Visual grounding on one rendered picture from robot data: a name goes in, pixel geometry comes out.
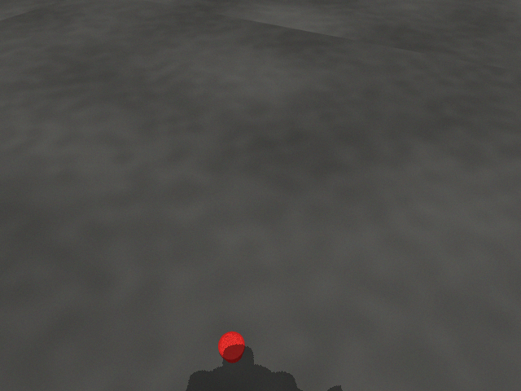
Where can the cup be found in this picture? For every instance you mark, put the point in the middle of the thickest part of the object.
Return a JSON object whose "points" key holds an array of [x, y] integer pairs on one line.
{"points": [[231, 346]]}

